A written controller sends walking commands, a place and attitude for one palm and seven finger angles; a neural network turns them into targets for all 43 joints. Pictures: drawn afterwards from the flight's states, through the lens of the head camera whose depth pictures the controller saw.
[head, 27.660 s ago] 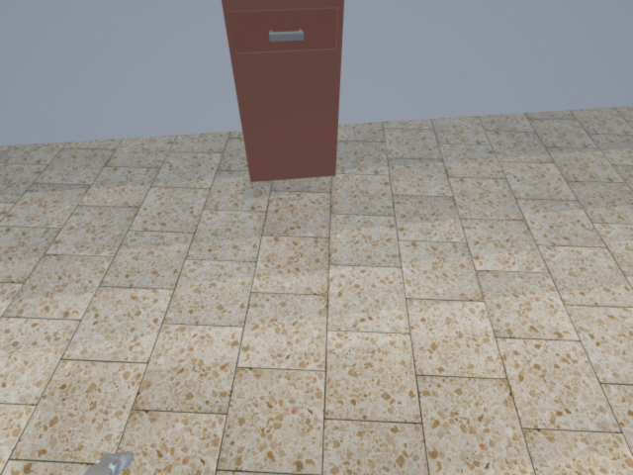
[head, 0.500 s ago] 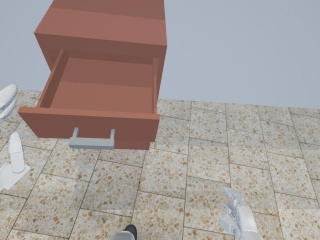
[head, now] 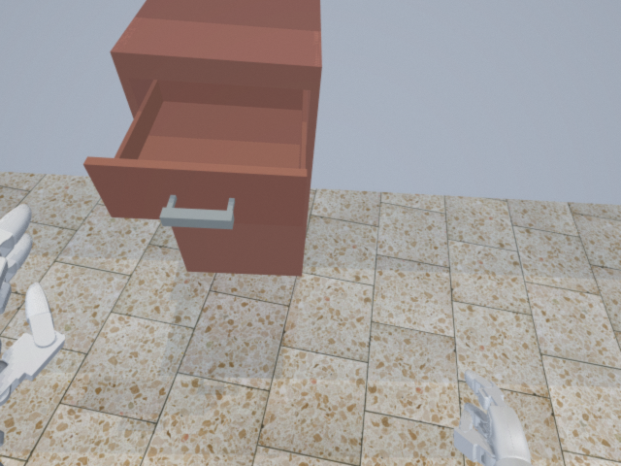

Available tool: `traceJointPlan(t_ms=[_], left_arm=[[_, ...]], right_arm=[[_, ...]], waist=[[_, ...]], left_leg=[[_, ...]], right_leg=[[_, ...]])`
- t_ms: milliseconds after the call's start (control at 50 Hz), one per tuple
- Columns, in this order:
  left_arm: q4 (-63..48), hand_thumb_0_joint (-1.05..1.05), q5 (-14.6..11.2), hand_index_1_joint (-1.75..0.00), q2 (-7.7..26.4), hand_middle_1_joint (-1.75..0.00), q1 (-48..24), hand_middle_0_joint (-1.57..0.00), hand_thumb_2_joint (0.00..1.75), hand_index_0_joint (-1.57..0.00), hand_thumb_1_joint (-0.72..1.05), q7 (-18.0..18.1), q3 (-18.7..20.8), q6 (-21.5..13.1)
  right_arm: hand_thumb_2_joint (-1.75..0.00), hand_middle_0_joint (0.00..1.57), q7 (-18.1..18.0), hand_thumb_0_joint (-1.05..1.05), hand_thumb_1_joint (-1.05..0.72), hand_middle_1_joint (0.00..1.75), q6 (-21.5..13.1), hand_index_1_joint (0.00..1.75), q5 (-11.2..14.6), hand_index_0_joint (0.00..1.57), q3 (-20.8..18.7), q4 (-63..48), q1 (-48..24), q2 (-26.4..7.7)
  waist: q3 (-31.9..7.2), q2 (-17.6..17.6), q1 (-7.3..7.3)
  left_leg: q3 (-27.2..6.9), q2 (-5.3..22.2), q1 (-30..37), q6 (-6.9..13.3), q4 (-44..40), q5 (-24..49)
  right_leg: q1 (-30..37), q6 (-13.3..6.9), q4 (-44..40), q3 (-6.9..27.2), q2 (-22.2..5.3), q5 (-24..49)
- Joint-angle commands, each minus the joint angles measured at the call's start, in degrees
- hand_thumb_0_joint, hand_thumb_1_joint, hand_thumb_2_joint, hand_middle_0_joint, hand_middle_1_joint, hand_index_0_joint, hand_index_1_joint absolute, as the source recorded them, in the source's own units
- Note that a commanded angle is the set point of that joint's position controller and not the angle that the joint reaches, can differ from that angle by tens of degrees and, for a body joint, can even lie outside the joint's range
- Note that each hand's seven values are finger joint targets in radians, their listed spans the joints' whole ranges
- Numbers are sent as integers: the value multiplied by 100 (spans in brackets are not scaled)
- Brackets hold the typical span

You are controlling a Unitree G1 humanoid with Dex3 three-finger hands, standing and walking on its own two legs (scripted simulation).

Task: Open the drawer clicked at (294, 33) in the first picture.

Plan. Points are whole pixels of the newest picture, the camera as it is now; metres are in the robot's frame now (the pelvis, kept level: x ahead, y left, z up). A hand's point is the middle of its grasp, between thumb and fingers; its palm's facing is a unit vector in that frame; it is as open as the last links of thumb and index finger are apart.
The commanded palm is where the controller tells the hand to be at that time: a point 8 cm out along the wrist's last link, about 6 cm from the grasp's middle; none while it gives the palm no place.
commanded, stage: stop stepping back and stand still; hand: left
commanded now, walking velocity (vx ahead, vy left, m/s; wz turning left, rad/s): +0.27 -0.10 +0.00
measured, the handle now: (200, 209) +0.53 +0.22 -0.06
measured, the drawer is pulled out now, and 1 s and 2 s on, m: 0.27 0.27 0.27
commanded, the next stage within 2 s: let the arm hang, fingers relaxed in 0.84 s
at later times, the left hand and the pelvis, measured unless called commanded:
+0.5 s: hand out of the picture +0.11 +0.21 +0.16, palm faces +0.34 -0.84 -0.42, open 7.4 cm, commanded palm +0.04 +0.27 +0.19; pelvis -0.07 -0.02 +0.00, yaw +3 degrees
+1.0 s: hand (29, 449) +0.12 +0.24 +0.12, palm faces +0.29 -0.83 -0.48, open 7.4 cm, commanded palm none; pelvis -0.06 +0.00 +0.01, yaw +6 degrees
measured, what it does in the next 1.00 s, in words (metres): steps on the spot: left foot, then left foot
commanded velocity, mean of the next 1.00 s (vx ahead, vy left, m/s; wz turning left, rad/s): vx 0.11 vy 0.02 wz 0.00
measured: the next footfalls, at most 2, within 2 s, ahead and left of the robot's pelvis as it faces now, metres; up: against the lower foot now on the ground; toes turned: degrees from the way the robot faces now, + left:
left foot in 0.44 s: -0.05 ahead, +0.12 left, +0.00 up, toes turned +6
left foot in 0.90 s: -0.01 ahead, +0.09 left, +0.00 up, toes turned +6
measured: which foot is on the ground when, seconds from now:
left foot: down 0.00-0.18, up 0.20-0.42, down 0.44-0.64, up 0.66-0.88, down 0.90-1.00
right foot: down 0.00-1.00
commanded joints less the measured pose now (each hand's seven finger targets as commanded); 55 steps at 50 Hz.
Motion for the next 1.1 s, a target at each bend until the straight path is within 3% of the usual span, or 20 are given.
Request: traceJointPlan(t_ms=[0,80,120,160,220,300,380,420,480,560,580,600,620,680,820,900,920,940,1020,1080], left_arm=[[-2290,0,2,-30,1298,-30,363,-20,90,-20,90,82,935,-571],[-1293,0,-116,-30,1173,-30,417,-20,90,-20,90,54,1099,-574],[-378,0,-133,-30,1035,-30,450,-20,90,-20,90,-35,1044,-529],[48,0,-173,-30,993,-30,227,-20,90,-20,90,-145,918,-457],[142,0,-134,-30,891,-30,-365,-20,90,-20,90,-247,752,-482],[-486,0,52,-30,771,-30,-509,-20,90,-20,90,-156,297,-527],[-1807,0,98,-30,1050,-30,-195,-20,90,-20,90,105,450,-609],[-2174,0,127,-30,1266,-30,-106,-20,90,-20,90,189,720,-723],[-1920,0,77,-30,1233,-30,45,-20,90,-20,90,163,844,-654],[-464,0,-33,-30,951,-30,271,-20,90,-20,90,61,848,-512],[-239,0,-28,-30,918,-30,143,-20,90,-20,90,0,774,-520],[-29,0,-38,-30,1031,-30,158,-20,90,-20,90,-37,833,-497],[170,0,-108,-30,925,-30,173,-20,90,-20,90,-72,786,-474],[21,0,-66,-30,825,-30,45,-20,90,-20,90,-153,746,-664],[-1575,0,56,-30,1105,-30,63,-20,90,-20,90,60,648,-742],[-1679,0,55,-30,1074,-30,133,-20,90,-20,90,157,698,-781],[3657,0,497,-30,-161,-30,-577,-20,90,-20,90,-671,-1890,-137],[3737,0,496,-30,25,-30,-922,-20,90,-20,90,-813,-1340,631],[4465,0,429,-30,-237,-30,-1566,-20,90,-20,90,-852,-1599,803],[5593,0,369,-30,-53,-30,-1813,-20,90,-20,90,-872,-1591,806]], right_arm=[[-90,20,112,0,-90,30,-479,30,-35,20,-75,-859,-366,-621],[-90,20,103,0,-90,30,-346,30,35,20,-105,-777,-502,-748],[-90,20,90,0,-90,30,-181,30,68,20,-165,-778,-519,-757],[-90,20,52,0,-90,30,-17,30,168,20,-300,-764,-428,-787],[-90,20,93,0,-90,30,12,30,30,20,-231,-603,-431,-689],[-90,20,-23,0,-90,30,-153,30,-57,20,-148,-647,-529,-627],[-90,20,-194,0,-90,30,-518,30,-193,20,-66,-697,-164,-612],[-90,20,-179,0,-90,30,-574,30,-189,20,-134,-865,-116,-766],[-90,20,-87,0,-90,30,-666,30,-88,20,-119,-588,-3,-552],[-90,20,-38,0,-90,30,-514,30,-18,20,-157,-526,-163,-781],[-90,20,-30,0,-90,30,-436,30,-3,20,-197,-539,-232,-767],[-90,20,-24,0,-90,30,-346,30,26,20,-252,-595,-270,-762],[-90,20,1,0,-90,30,-273,30,47,20,-272,-654,-329,-749],[-90,20,99,0,-90,30,-161,30,22,20,-292,-430,-161,-740],[-90,20,-76,0,-90,30,-293,30,-145,20,-117,-678,-466,-592],[-90,20,-97,0,-90,30,-371,30,-181,20,-155,-768,-274,-772],[-90,20,427,0,-90,30,-824,30,-150,20,-520,505,-129,-1625],[-90,20,454,0,-90,30,-260,30,-167,20,-445,657,287,-1504],[-90,20,305,0,-90,30,5,30,-357,20,-212,416,382,-1149],[-90,20,279,0,-90,30,210,30,-306,20,-191,618,273,-1305]], waist=[[-839,1934,64],[-634,1495,58],[-249,630,76],[-71,-1341,13],[-134,-592,-199],[-515,-516,-71],[-863,834,-11],[-813,2685,105],[-481,2139,-23],[-245,1205,105],[-163,477,85],[-178,-751,15],[-213,-1097,17],[-590,-497,-96],[-673,288,65],[-571,1611,156],[-172,1675,-456],[-528,1485,-296],[-1140,-81,-113],[-1183,545,43]], left_leg=[[-1563,1504,593,308,-1091,2990],[-1125,1314,-1073,408,-1338,-839],[-667,837,-1962,209,-532,-1887],[-44,24,-1713,-94,2779,-1337],[-483,378,-1500,-152,3961,-501],[98,345,-402,16,1760,-606],[124,283,520,179,-1250,-742],[-1987,1780,808,604,-1935,-861],[-1688,1877,760,807,-1540,1055],[-600,1342,-643,353,-537,704],[-354,991,-1051,202,79,-40],[-90,426,-1608,15,1195,-817],[-252,195,-1831,-71,2239,-1085],[-564,390,-1330,-136,2797,-453],[-33,305,215,13,-185,-24],[-1420,1267,320,310,-1447,465],[-1902,1613,185,452,-811,2572],[-1914,1800,224,715,-934,3590],[-1820,1650,1078,884,-316,5549],[-1284,1382,1171,690,-335,5292]], right_leg=[[-221,13,309,4,115,-268],[1087,13,-625,-300,257,71],[1380,-225,-1237,17,73,-188],[-280,-995,-2949,2585,-1409,-2345],[-1188,-1024,-2955,2018,-1558,-1768],[-1149,-710,-2955,983,-1149,-1731],[-218,-527,-1883,820,-712,-1251],[-873,-116,527,-216,279,-417],[-1518,1,1455,-7,189,-417],[722,1,-976,-315,312,436],[1141,-43,-1543,102,114,675],[1257,-349,-2216,1648,-697,313],[935,-636,-2731,2886,-1577,328],[314,-286,-2832,2105,-1309,-182],[131,-553,-2704,1116,-1099,-64],[196,-89,-1229,479,-101,601],[-1020,-16,337,-146,-68,1400],[-851,-66,632,361,-58,-357],[-1086,20,1103,546,246,-533],[-402,60,187,454,299,54]])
